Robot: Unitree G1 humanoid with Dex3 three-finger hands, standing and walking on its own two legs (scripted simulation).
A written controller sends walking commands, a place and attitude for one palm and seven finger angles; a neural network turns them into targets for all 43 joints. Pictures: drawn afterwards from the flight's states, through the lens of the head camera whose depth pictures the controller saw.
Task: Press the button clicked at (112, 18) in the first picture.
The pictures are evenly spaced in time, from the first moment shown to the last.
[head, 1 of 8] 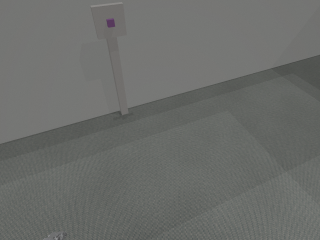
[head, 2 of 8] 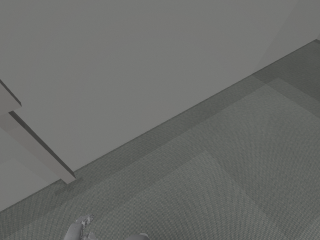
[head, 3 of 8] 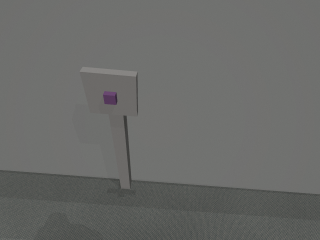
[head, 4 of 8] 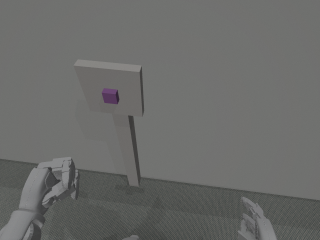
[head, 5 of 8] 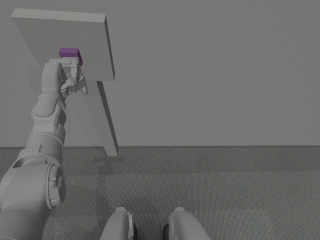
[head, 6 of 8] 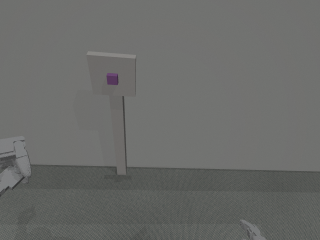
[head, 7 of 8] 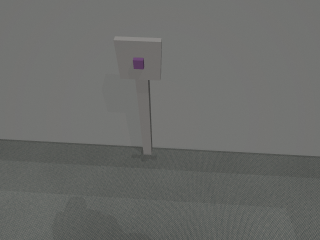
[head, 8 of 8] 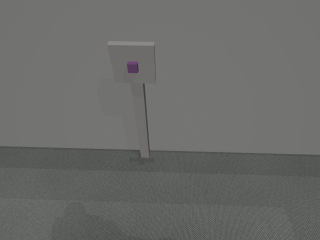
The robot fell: no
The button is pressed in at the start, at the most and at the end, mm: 0 8 0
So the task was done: yes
